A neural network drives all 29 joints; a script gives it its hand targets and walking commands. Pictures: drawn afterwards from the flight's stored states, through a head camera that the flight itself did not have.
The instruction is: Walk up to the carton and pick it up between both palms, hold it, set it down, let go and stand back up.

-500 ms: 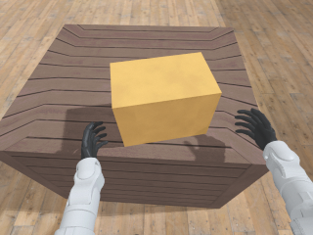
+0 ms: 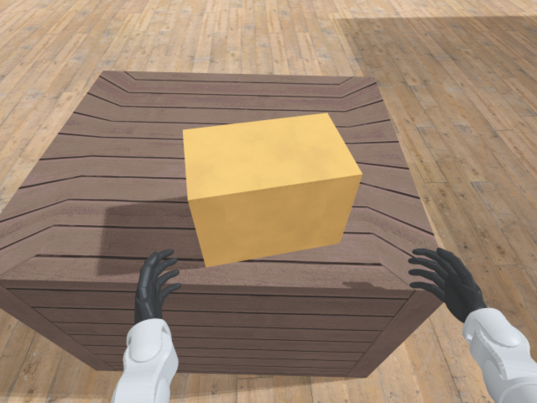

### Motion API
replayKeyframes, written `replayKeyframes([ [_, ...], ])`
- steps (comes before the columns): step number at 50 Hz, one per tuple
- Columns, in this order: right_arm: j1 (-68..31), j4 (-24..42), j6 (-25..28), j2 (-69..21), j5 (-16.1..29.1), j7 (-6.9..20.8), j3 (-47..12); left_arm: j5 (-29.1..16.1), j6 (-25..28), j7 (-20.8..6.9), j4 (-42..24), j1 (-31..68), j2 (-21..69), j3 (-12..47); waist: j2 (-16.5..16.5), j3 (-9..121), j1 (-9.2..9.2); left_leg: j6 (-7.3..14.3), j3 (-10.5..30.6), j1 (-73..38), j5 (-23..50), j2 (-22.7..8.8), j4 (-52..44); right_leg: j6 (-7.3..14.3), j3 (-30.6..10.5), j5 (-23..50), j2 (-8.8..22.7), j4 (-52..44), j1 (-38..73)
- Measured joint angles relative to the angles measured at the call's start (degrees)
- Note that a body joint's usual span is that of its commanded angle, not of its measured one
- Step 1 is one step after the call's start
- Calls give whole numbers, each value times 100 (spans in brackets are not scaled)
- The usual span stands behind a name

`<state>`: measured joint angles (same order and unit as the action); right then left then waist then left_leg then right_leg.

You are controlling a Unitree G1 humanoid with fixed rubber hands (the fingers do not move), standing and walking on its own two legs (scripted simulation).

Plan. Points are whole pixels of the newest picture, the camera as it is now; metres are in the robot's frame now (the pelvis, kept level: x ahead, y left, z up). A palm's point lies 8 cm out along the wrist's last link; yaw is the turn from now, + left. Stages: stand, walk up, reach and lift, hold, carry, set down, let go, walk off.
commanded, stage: set down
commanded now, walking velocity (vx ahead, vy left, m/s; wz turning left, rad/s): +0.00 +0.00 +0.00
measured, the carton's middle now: (266, 190) +0.49 +0.06 +0.01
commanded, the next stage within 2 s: none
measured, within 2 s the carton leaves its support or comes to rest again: neither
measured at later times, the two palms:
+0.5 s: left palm (146, 327) +0.22 +0.20 +0.03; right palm (484, 328) +0.24 -0.26 +0.01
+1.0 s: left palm (148, 355) +0.18 +0.20 +0.01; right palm (492, 367) +0.20 -0.26 +0.00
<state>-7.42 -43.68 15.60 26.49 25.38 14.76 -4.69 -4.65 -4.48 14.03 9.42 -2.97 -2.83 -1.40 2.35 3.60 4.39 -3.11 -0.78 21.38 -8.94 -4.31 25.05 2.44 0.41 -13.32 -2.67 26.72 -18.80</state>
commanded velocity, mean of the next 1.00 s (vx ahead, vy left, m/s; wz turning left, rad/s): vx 0.00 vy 0.00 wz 0.00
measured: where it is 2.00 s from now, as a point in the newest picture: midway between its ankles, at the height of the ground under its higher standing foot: outside the picture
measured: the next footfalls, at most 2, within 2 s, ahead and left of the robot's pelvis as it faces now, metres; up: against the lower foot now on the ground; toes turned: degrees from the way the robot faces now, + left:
none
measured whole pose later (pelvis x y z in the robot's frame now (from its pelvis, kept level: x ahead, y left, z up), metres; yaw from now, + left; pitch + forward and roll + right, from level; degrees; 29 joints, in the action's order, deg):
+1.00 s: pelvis +0.03 -0.01 +0.00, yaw +0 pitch -3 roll +1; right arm 18.6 -21.9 13.3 24.8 22.4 12.6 -3.5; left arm -1.7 -4.9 13.1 -2.3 -24.9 -1.8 -0.6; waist 2.0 1.2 1.7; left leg -4.0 -1.2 8.1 -11.5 -4.5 22.8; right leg 3.1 0.0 -15.9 -2.9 24.7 -5.7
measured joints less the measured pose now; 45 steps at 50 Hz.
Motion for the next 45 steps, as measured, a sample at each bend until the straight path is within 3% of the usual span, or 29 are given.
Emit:
replayKeyframes([
  [21, 1003, 881, -225, 99, -7, 141, 213, 91, -463, 169, -1274, -1087, 107, 223, -6, -207, -90, 16, -73, -650, -98, 27, -128, -18, -72, -52, 28, -177, 655],
  [45, 2451, 1936, -165, -72, -196, -130, 115, 291, -83, -82, -1250, -2165, 157, 100, -71, -215, -221, -63, -87, -1273, -213, -21, -290, 44, -85, -176, -22, -316, 1260],
])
